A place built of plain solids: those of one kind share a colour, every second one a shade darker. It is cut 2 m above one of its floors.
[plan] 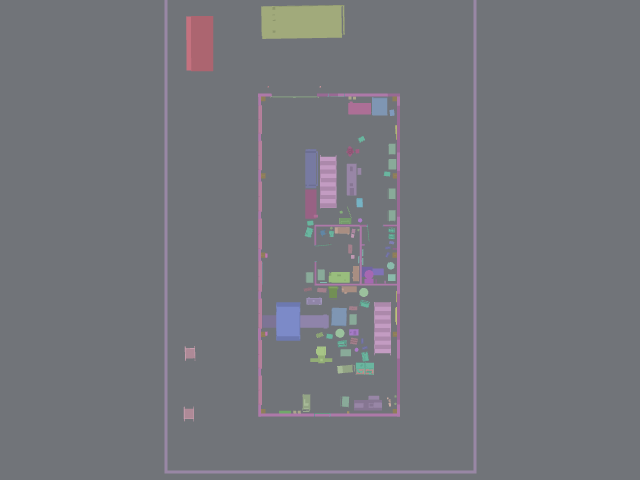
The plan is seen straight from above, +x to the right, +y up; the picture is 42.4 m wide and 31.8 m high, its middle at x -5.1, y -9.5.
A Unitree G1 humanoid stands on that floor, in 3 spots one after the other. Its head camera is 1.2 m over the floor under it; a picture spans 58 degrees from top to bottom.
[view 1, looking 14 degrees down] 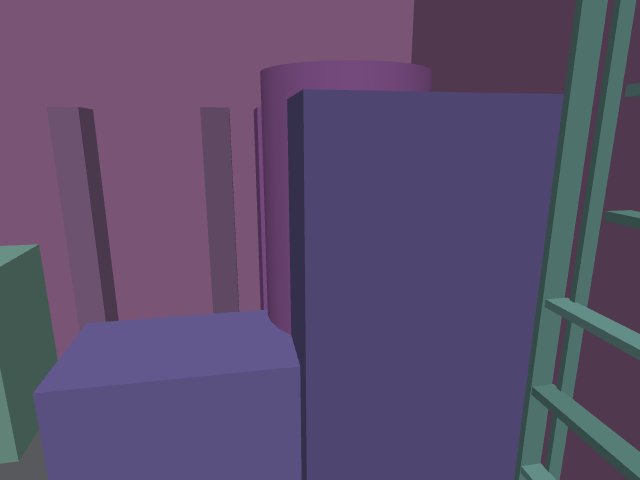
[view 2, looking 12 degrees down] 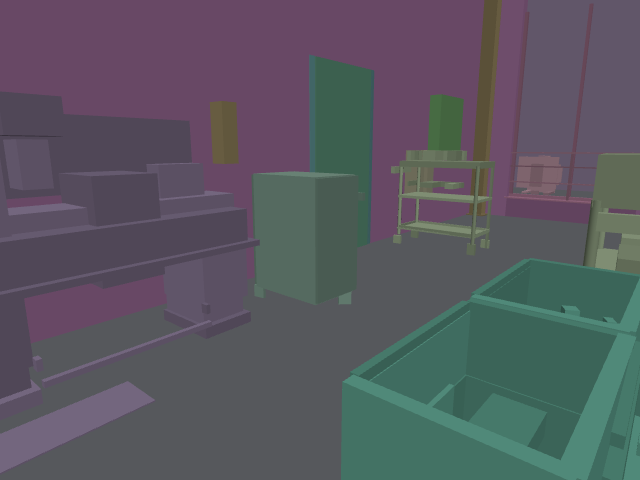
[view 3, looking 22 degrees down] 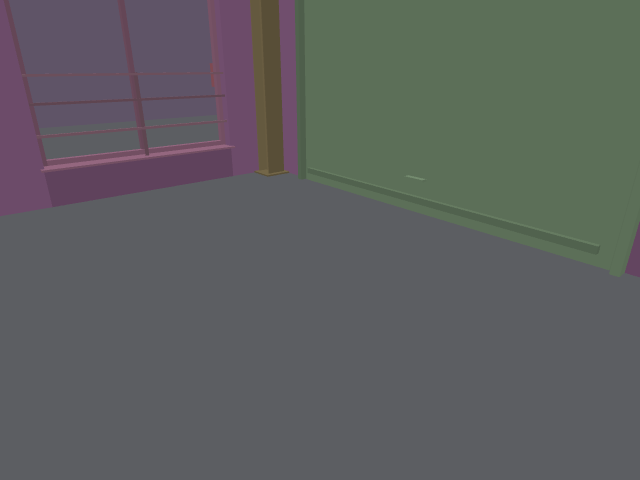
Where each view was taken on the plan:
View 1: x -1.45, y -10.20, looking -101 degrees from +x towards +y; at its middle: plant_pumps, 1.13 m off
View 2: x -0.95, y -17.99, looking -140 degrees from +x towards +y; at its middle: tool_cabinet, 2.99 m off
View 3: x -4.55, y -3.01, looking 140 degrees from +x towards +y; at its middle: ground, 3.20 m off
